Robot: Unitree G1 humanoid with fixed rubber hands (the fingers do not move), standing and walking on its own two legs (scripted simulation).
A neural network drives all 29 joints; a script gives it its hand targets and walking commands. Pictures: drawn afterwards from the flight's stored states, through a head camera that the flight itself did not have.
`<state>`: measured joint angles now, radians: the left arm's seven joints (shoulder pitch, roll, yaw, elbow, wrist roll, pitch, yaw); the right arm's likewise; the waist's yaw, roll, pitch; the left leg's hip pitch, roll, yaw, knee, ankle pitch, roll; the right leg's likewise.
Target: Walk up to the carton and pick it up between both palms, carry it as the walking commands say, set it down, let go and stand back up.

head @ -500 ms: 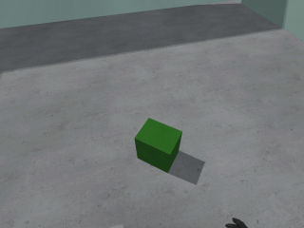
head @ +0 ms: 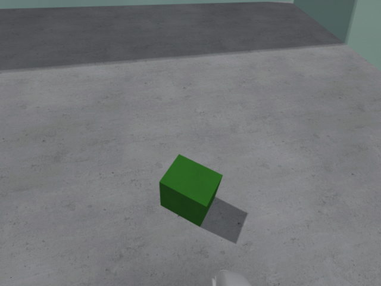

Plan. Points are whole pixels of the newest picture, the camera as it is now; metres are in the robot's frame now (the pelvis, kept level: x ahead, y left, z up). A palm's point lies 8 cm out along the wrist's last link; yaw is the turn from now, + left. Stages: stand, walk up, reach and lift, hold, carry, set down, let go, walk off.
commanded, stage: walk up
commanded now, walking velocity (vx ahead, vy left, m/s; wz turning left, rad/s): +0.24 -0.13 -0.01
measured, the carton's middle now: (189, 191) +0.63 -0.05 -0.63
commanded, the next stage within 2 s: none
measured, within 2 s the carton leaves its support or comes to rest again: neither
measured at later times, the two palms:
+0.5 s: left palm out of the picture +0.09 +0.20 -0.11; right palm out of the picture +0.12 -0.28 -0.14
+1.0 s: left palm (78, 265) +0.19 +0.25 -0.14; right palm (287, 258) +0.19 -0.24 -0.11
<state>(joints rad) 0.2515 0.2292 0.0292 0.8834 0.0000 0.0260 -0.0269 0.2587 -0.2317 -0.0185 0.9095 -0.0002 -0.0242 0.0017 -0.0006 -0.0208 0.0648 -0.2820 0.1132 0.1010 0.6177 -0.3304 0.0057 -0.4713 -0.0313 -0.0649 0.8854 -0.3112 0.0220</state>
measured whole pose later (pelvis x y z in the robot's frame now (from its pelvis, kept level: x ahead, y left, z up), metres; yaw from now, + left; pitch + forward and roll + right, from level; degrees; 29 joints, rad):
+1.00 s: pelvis +0.14 +0.01 +0.00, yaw +1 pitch -1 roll -2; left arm 0.26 0.22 0.03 0.90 0.00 0.02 -0.01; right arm 0.26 -0.22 -0.02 0.92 0.00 -0.02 -0.01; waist 0.00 -0.01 0.06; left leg -0.22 0.08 0.15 0.56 -0.33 0.03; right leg -0.45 -0.05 -0.01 1.00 -0.34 0.00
